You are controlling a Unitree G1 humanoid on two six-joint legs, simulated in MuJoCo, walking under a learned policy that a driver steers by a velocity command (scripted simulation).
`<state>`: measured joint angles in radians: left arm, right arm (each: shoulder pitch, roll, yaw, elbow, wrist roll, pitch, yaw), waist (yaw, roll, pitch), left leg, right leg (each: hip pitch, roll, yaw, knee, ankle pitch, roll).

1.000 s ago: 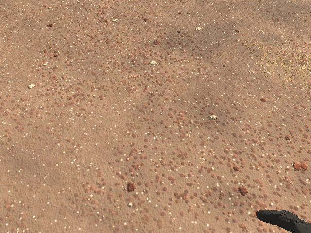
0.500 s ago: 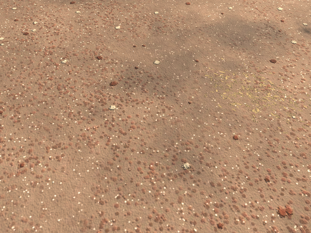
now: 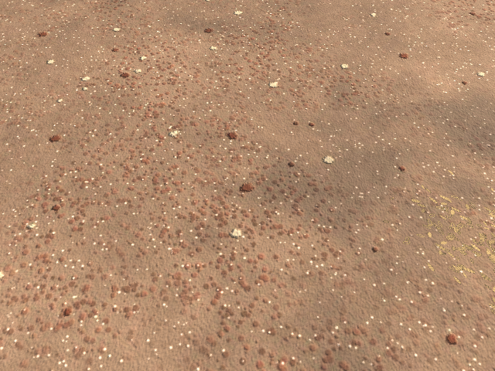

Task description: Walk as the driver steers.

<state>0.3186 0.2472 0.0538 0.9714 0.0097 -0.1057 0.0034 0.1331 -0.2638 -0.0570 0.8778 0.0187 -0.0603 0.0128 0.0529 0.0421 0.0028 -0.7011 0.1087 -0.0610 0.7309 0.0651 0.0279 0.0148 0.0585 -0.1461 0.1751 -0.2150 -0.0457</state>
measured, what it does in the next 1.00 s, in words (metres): walks ahead, turning left: left foot, then right foot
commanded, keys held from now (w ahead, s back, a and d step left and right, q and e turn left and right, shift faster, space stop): w+q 1.00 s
